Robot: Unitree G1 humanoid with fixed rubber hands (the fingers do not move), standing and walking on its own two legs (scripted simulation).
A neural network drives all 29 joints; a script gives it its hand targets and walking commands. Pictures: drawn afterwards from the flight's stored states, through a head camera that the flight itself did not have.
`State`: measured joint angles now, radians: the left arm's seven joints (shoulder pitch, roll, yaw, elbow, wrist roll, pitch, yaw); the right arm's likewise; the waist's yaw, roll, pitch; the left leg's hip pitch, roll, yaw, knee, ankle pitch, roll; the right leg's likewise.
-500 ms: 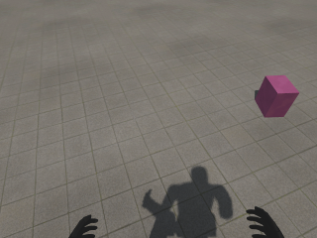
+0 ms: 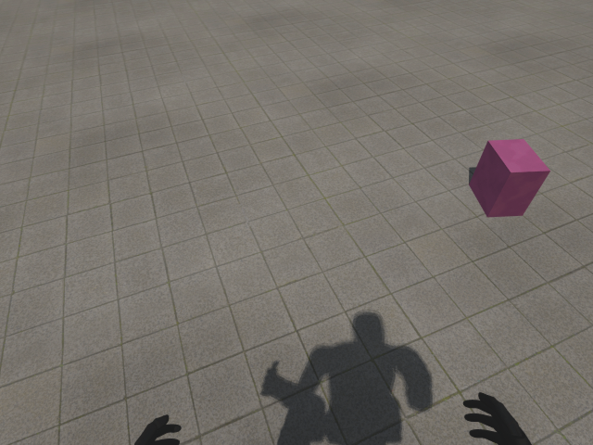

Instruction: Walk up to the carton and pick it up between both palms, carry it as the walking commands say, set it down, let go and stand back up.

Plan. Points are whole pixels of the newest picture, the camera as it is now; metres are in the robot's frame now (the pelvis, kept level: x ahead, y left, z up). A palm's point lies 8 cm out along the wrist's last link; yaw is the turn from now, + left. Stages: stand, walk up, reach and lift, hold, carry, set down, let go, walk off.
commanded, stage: walk up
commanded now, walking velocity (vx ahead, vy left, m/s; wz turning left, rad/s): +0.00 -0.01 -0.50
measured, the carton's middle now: (505, 178) +1.35 -0.91 -0.62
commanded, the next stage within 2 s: none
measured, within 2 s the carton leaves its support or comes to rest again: neither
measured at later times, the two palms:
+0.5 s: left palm out of the picture +0.11 +0.09 -0.08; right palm out of the picture +0.15 -0.43 -0.09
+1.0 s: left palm (326, 287) +0.43 -0.02 -0.11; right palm out of the picture +0.37 -0.55 -0.09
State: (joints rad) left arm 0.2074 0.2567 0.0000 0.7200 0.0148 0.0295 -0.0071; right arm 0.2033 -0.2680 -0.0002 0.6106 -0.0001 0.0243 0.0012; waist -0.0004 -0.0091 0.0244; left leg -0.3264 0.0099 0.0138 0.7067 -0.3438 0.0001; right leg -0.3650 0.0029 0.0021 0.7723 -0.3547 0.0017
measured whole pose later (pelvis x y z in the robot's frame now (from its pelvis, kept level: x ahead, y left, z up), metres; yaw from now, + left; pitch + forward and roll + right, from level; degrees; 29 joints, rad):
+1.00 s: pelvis +0.32 -0.26 +0.00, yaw -25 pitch +0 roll +4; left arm 0.40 0.26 0.00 0.88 0.01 -0.02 -0.01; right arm 0.14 -0.28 0.00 0.65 0.00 -0.04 0.01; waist 0.02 -0.04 0.04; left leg -0.30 0.04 0.18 0.60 -0.30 -0.01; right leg -0.46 -0.01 0.11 1.26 -0.44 -0.09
